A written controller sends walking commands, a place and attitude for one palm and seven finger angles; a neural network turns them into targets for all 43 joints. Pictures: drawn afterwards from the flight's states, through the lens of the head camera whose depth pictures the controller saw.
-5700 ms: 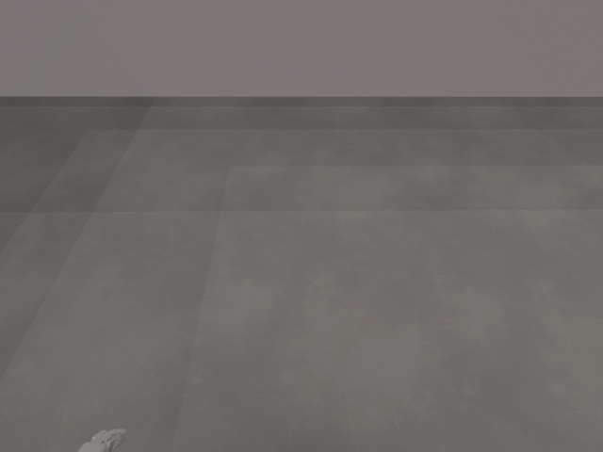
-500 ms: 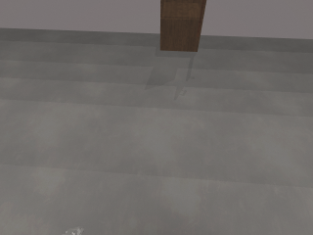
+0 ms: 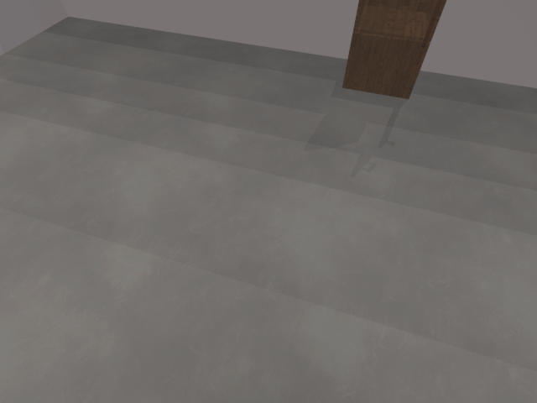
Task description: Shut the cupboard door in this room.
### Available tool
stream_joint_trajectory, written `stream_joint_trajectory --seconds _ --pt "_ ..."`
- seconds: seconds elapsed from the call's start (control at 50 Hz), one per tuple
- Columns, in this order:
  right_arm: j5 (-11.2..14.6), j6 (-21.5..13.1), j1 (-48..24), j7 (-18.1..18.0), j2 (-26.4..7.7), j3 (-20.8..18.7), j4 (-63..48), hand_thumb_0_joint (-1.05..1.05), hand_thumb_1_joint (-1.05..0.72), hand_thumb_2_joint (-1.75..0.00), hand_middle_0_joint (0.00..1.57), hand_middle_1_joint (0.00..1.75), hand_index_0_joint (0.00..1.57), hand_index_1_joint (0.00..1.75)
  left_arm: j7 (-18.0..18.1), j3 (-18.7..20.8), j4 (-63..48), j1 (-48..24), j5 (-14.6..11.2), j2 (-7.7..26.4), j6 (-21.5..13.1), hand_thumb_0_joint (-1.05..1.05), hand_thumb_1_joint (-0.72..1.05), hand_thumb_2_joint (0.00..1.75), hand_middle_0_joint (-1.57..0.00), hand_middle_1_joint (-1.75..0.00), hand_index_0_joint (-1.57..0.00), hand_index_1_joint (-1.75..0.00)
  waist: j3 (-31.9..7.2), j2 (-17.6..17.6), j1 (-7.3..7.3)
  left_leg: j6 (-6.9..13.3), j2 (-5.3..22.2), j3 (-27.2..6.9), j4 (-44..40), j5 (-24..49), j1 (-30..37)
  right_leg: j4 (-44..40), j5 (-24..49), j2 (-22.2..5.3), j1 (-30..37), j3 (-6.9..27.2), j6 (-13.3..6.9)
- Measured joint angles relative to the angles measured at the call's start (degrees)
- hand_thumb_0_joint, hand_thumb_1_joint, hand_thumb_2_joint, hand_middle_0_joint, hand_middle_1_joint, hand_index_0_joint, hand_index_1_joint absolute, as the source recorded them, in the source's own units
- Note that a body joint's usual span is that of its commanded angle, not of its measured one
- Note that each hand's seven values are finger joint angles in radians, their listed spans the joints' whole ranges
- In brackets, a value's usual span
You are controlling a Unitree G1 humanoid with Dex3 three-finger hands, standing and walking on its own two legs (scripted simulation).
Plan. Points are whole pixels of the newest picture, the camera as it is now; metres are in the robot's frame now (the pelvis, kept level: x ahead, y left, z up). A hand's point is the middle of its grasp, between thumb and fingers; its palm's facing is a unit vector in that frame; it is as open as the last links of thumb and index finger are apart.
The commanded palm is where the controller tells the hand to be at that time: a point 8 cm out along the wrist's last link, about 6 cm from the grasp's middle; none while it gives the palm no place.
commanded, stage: turn or walk to find it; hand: left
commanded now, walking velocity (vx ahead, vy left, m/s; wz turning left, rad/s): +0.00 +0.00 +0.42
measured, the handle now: out of the picture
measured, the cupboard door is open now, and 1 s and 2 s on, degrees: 82 82 82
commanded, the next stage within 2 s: stand and wait in 0.52 s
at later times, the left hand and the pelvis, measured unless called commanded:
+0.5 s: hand out of the picture +0.01 +0.18 -0.15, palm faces +0.21 -0.93 -0.29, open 7.4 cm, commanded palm none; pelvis -0.02 -0.03 +0.00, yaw +11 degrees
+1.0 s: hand out of the picture -0.07 +0.21 -0.17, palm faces +0.33 -0.92 -0.20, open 7.4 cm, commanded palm none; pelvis -0.04 +0.02 +0.01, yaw +17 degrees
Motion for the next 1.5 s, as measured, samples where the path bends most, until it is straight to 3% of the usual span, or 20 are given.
stream_joint_trajectory --seconds 0.08,0.18,0.26,0.32,0.38,0.42,0.46,0.52,0.58,0.68,0.74,0.78,0.82,0.9,0.98,1.12,1.2,1.28,1.38,1.5 --pt "-0.36 -1.13 -1.14 -0.11 2.8 1.1 0.26 0.0 -0.91 -0.9 0.2 0.3 0.2 0.3 0.25 0.6 1.79 0.33 -0.67 1.86 1.63 0.0 0.91 0.9 -0.2 -0.3 -0.2 -0.3 -0.16 -3.18 0.7 1.81 -1.42 0.61 -2.41 -2.09 1.94 7.61 -6.38 -1.37 -2.28 2.06 2.12" --pt "-0.62 -1.36 -1.82 -1.02 3.63 1.2 -0.47 0.0 -0.92 -0.9 0.21 0.3 0.2 0.3 -0.16 0.99 1.84 -1.53 -0.77 2.26 2.9 0.01 0.91 0.9 -0.2 -0.3 -0.2 -0.3 -0.34 -1.92 -0.27 2.25 -1.53 -1.4 -3.82 -0.33 2.04 18.08 -10.96 -0.85 -5.56 5.37 3.58" --pt "-0.86 -1.06 -2.12 -0.67 2.51 0.79 -1.17 0.0 -0.92 -0.9 0.21 0.3 0.2 0.3 -0.39 1.27 -0.13 -4.17 -0.84 2.19 2.32 0.01 0.91 0.9 -0.2 -0.3 -0.2 -0.3 0.36 -0.55 -0.94 1.71 -1.99 -3.07 -4.03 0.77 0.92 15.26 -9.97 -0.62 -5.57 6.56 4.23" --pt "-0.72 -0.59 -1.63 -0.34 1.44 0.22 -1.61 0.0 -0.92 -0.9 0.21 0.3 0.2 0.3 -0.42 1.34 -1.97 -5.49 -0.84 2.19 1.22 0.01 0.91 0.9 -0.2 -0.3 -0.2 -0.3 0.49 0.32 -1.29 0.73 -2.45 -4.27 -1.94 0.37 -0.91 5.54 -2.77 -0.08 -2.7 6.14 4.43" --pt "-0.29 0.38 -0.79 -0.09 -0.33 -0.85 -1.8 0.0 -0.91 -0.9 0.21 0.3 0.2 0.3 -0.28 1.02 -3.19 -6.19 -0.19 1.34 -0.04 0.0 0.91 0.9 -0.2 -0.3 -0.2 -0.3 0.58 2.26 -1.79 0.74 -2.76 -4.97 8.5 -6.78 -5.49 4.06 -0.68 -0.01 -1.86 3.94 0.59" --pt "-0.39 1.38 -0.08 0.18 -1.3 -1.54 -1.59 0.0 -0.91 -0.9 0.21 0.3 0.2 0.3 -0.2 0.81 -4.02 -5.91 -0.06 0.76 -0.22 0.0 0.91 0.9 -0.2 -0.3 -0.2 -0.3 0.2 2.54 -1.76 1.12 -3.54 -4.38 20.36 -9.75 -9.76 3.58 -1.4 -0.83 -1.11 2.58 0.03" --pt "-0.54 1.94 0.21 0.65 -2.05 -2.02 -1.28 0.0 -0.91 -0.9 0.21 0.3 0.2 0.3 -0.09 0.71 -4.44 -5.4 0.03 0.41 0.06 0.0 0.91 0.9 -0.2 -0.3 -0.2 -0.3 0.01 2.49 -1.68 1.03 -3.22 -3.2 29.45 -8.24 -12.82 1.98 -0.85 -1.31 -0.08 1.7 0.1" --pt "-0.65 2.02 0.63 1.19 -2.57 -2.28 -1.41 0.0 -0.91 -0.9 0.2 0.3 0.2 0.3 -0.05 0.47 -4.44 -4.87 0.21 0.29 0.43 0.0 0.91 0.9 -0.2 -0.3 -0.2 -0.3 0.12 2.11 -2.27 0.25 -1.9 -1.98 33.91 -5.27 -14.62 0.04 0.14 -1.83 1.08 0.11 0.21" --pt "-0.61 2.08 0.9 1.35 -2.43 -2.06 -1.4 0.01 -0.91 -0.9 0.2 0.3 0.2 0.3 0.0 0.29 -4.44 -4.57 0.37 0.4 0.38 0.0 0.9 0.9 -0.2 -0.3 -0.2 -0.3 0.58 1.29 -2.4 -0.47 -0.63 -0.97 30.36 -5.14 -13.69 -0.81 0.49 -2.31 1.61 -1.49 0.33" --pt "-0.22 1.62 -0.14 1.03 -1.24 -0.98 -1.06 0.01 -0.91 -0.9 0.2 0.3 0.2 0.3 -0.12 0.17 -3.7 -3.69 0.65 1.0 -0.06 0.0 0.9 0.9 -0.2 -0.3 -0.2 -0.3 1.57 -0.49 -0.92 -0.31 0.01 0.86 15.7 -7.22 -8.21 0.35 0.12 -2.97 0.97 -2.74 1.07" --pt "-0.12 0.28 -0.77 0.87 -0.28 -0.17 -1.28 0.01 -0.91 -0.9 0.2 0.3 0.2 0.3 -0.07 0.3 -2.24 -2.6 0.19 1.65 0.34 0.0 0.9 0.9 -0.21 -0.3 -0.2 -0.3 1.4 -1.09 -0.43 0.72 0.01 2.05 3.33 -1.33 -2.77 3.24 -1.24 -3.09 -0.17 -3.29 2.23" --pt "-0.33 -0.75 -1.37 0.64 1.42 0.38 -1.05 0.01 -0.91 -0.9 0.2 0.3 0.2 0.3 0.13 0.55 -0.85 -2.23 -0.38 2.69 1.31 0.0 0.9 0.9 -0.2 -0.3 -0.2 -0.3 1.5 -3.39 0.09 2.95 -1.15 3.09 2.67 -2.6 -2.01 6.63 -4.77 -4.02 -1.43 -1.22 3.06" --pt "-0.55 -1.44 -1.6 0.17 2.82 1.2 -1.02 0.0 -0.91 -0.9 0.2 0.3 0.2 0.3 0.44 0.55 0.49 -1.77 -0.58 3.13 2.28 0.0 0.91 0.9 -0.2 -0.3 -0.2 -0.3 1.24 -4.12 0.43 4.18 -1.28 3.74 1.75 -2.38 -0.98 12.22 -10.27 -2.82 -3.09 2.45 3.38" --pt "-0.4 -2.22 -1.45 -1.3 4.02 1.59 -0.78 0.0 -0.92 -0.9 0.21 0.3 0.2 0.3 0.12 0.44 2.46 -2.11 -0.66 2.58 2.93 0.01 0.91 0.9 -0.2 -0.3 -0.2 -0.3 0.49 -2.78 -0.26 5.0 -1.54 3.11 -2.71 0.41 1.11 19.78 -10.56 -1.49 -4.82 6.07 3.71" --pt "-0.43 -2.12 -1.34 -1.17 3.28 1.45 -0.42 0.0 -0.93 -0.9 0.21 0.3 0.2 0.3 -0.19 0.55 2.1 -3.59 -0.71 2.05 2.74 0.01 0.91 0.9 -0.2 -0.3 -0.2 -0.3 0.33 -1.69 -0.77 5.3 -2.31 2.16 -5.64 2.79 1.61 19.8 -9.74 -1.47 -5.04 7.2 4.53" --pt "-0.84 -0.97 0.32 -0.46 2.13 0.46 -0.21 0.0 -0.92 -0.9 0.21 0.3 0.2 0.3 -0.02 1.01 -0.54 -7.23 -0.75 1.72 2.44 0.0 0.91 0.9 -0.2 -0.3 -0.2 -0.3 0.45 -0.38 -2.4 4.48 -3.37 0.09 -5.27 4.72 -0.75 13.58 -8.85 -0.2 -3.87 7.11 4.55" --pt "-0.57 -0.27 1.86 -0.18 1.11 -0.21 0.09 0.0 -0.91 -0.9 0.21 0.3 0.2 0.3 0.19 0.89 -2.1 -7.86 -0.63 1.38 1.05 0.0 0.91 0.9 -0.2 -0.3 -0.2 -0.3 -0.08 0.54 -2.69 3.07 -4.12 -1.02 -1.82 4.3 -3.66 1.41 -0.57 0.58 0.35 6.29 3.43" --pt "-0.43 1.35 3.01 0.07 0.06 -1.02 0.85 0.0 -0.91 -0.9 0.21 0.3 0.2 0.3 0.3 0.07 -2.34 -6.45 -0.09 0.01 0.39 0.0 0.91 0.9 -0.2 -0.3 -0.2 -0.3 -0.87 2.4 -2.71 2.29 -3.84 -2.39 11.19 -6.41 -8.06 1.3 0.2 0.96 0.78 4.32 -0.49" --pt "-0.62 1.53 3.44 0.47 -0.18 -1.34 1.37 0.01 -0.91 -0.9 0.2 0.3 0.2 0.3 0.18 -0.34 -1.15 -4.19 -0.07 -0.87 0.7 0.0 0.91 0.9 -0.2 -0.3 -0.2 -0.3 -1.4 2.13 -2.44 1.61 -1.63 -2.43 23.61 -4.44 -10.63 -2.33 2.64 1.05 1.68 3.46 -1.15" --pt "-0.36 1.09 3.79 0.23 0.71 -0.83 2.29 0.0 -0.91 -0.9 0.2 0.3 0.2 0.3 0.05 -0.05 0.14 -2.61 0.25 -0.87 0.19 0.0 0.92 0.9 -0.2 -0.3 -0.2 -0.3 -0.74 1.08 -1.4 0.74 0.44 -1.51 15.89 -6.84 -5.72 -3.34 4.02 1.43 0.26 2.05 -1.44"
